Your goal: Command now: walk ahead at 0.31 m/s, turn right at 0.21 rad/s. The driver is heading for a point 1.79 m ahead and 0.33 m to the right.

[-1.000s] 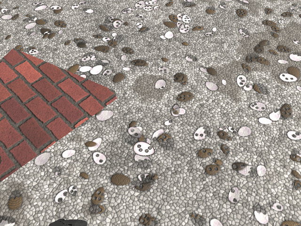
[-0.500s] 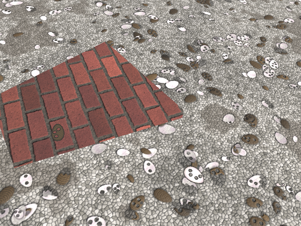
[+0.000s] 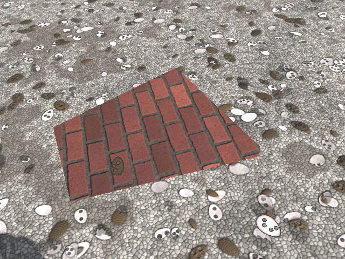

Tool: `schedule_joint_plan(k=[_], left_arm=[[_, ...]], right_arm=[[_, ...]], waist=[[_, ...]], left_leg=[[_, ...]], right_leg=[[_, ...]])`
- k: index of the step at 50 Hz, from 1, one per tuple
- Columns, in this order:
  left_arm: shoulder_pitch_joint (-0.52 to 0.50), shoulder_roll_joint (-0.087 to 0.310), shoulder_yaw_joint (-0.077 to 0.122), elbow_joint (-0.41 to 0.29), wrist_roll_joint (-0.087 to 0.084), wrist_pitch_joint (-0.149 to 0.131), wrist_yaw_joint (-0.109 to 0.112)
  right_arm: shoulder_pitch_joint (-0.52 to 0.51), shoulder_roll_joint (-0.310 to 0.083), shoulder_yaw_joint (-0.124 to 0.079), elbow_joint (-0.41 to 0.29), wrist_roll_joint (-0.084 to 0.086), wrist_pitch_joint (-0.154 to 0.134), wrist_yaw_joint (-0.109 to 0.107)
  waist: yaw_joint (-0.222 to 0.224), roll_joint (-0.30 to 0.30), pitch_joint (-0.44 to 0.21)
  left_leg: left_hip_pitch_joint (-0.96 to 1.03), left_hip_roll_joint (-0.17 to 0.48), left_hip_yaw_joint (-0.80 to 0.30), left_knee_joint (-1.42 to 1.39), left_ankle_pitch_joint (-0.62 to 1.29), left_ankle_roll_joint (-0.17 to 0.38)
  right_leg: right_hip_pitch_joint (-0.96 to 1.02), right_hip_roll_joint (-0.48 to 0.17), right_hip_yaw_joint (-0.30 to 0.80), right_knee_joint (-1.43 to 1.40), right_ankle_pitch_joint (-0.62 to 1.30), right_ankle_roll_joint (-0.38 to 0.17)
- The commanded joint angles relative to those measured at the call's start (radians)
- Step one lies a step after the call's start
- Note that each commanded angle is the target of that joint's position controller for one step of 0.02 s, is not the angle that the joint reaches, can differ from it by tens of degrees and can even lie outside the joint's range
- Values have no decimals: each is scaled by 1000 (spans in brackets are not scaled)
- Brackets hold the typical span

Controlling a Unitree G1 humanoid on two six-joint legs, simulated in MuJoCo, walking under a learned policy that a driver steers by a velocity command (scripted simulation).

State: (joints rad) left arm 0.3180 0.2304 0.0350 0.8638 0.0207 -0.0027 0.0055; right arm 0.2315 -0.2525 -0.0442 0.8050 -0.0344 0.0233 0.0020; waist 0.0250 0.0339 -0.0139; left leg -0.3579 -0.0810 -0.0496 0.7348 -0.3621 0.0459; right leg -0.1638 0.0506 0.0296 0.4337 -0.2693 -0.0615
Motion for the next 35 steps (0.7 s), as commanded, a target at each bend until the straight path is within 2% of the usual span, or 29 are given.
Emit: schedule_joint_plan(k=[1, 3, 5, 9, 12, 14, 16, 17, 18, 19, 20, 21, 22, 23, 24, 25, 26, 28, 31, 35], left_arm=[[-7, 175, 45, -32, -13, -31, -10], [35, 150, 44, -8, -16, -45, -8], [96, 144, 49, 18, -17, -52, -6], [169, 155, 61, 40, -12, -53, -3], [194, 170, 69, 44, -4, -52, -2], [177, 181, 75, 34, 0, -52, -1], [111, 200, 82, 13, -4, -51, 0], [85, 202, 83, 5, -12, -56, -3], [64, 174, 77, -15, -23, -65, -9], [85, 68, 51, -67, -50, -70, -10], [119, 122, 57, -58, -21, -55, -5], [104, 139, 62, -36, -5, -45, -9], [52, 115, 57, -25, 8, -47, -22], [43, 98, 57, -29, 5, -39, -30], [42, 110, 60, -38, 15, -27, -41], [20, 117, 60, -43, 18, -17, -50], [-7, 106, 57, -54, 15, -10, -56], [-70, 90, 51, -78, 15, -2, -67], [-183, 77, 39, -126, 18, -1, -81], [-333, 53, 12, -185, 15, -11, -101]], right_arm=[[-74, -140, -36, -79, -7, -49, 19], [-87, -108, -29, -72, -13, -54, 32], [-138, -83, -21, -87, -9, -56, 32], [-254, -73, -13, -124, 2, -59, 29], [-316, -74, -7, -153, 9, -67, 31], [-298, -85, -7, -160, 14, -76, 29], [-185, -101, -13, -133, 21, -87, 16], [-79, -127, -24, -100, 15, -96, 2], [64, -203, -46, -75, -3, -109, -17], [181, -313, -69, -74, -23, -101, -31], [147, -289, -67, -60, -17, -88, -31], [69, -195, -44, -81, -11, -85, -24], [55, -122, -24, -77, -4, -91, -16], [15, -104, -17, -78, -2, -92, -20], [19, -105, -15, -70, 0, -100, -23], [32, -96, -13, -61, 2, -110, -19], [57, -89, -12, -46, 10, -120, -13], [84, -94, -16, -31, 14, -133, -11], [118, -86, -15, -6, 15, -133, -10], [138, -102, -17, 20, 14, -133, -10]], waist=[[-23, -155, 148], [-11, -151, 110], [11, -141, 98], [60, -153, 100], [79, -162, 97], [57, -170, 80], [-13, -160, 47], [-69, -120, -1], [-135, -14, -97], [-161, 232, -241], [-99, 223, -192], [-64, 83, -59], [-65, 4, 46], [-39, 34, 37], [-29, 110, 36], [-31, 112, 39], [-30, 95, 50], [-27, 62, 51], [-35, 55, 70], [-57, 52, 104]], left_leg=[[-289, 73, 3, 127, 69, -37], [-280, 78, 31, 144, 126, -57], [-310, 87, 43, 113, 161, -76], [-312, 88, 50, -9, 175, -104], [-264, 76, 55, -92, 147, -100], [-167, 62, 53, -145, 131, -85], [61, 37, 56, -243, 150, -61], [251, 35, 51, -303, 184, -39], [467, 175, -82, -348, 86, 1], [687, 461, -477, -468, -233, 69], [575, 525, -682, -526, -317, 119], [455, 486, -564, -523, -306, 116], [353, 417, -367, -504, -6, 87], [325, 362, -276, -544, 10, 64], [296, 357, -229, -556, 81, 80], [294, 340, -182, -558, 176, 83], [297, 337, -135, -555, 295, 90], [323, 340, -65, -566, 387, 91], [337, 331, 38, -576, 508, 96], [286, 304, 157, -593, 549, 77]], right_leg=[[78, -268, 434, -358, -306, -140], [107, -213, 351, -338, -151, -138], [143, -203, 333, -322, -66, -148], [157, -200, 338, -284, 20, -164], [145, -204, 356, -226, 122, -169], [111, -208, 372, -174, 234, -152], [10, -190, 375, -103, 317, -108], [-61, -144, 346, 4, 367, -77], [-170, -66, 267, 232, 290, -43], [-402, 73, 110, 526, -141, -4], [-488, 28, 82, 686, -255, -17], [-502, -35, 92, 740, -175, -31], [-476, -74, 96, 711, -101, -27], [-463, -80, 67, 689, -62, -19], [-456, -98, 50, 687, -51, -4], [-459, -99, 42, 697, -31, 3], [-481, -99, 39, 700, -19, 8], [-537, -104, 30, 690, 36, 15], [-597, -107, 0, 607, 117, 28], [-474, -97, -79, 328, 241, 12]])
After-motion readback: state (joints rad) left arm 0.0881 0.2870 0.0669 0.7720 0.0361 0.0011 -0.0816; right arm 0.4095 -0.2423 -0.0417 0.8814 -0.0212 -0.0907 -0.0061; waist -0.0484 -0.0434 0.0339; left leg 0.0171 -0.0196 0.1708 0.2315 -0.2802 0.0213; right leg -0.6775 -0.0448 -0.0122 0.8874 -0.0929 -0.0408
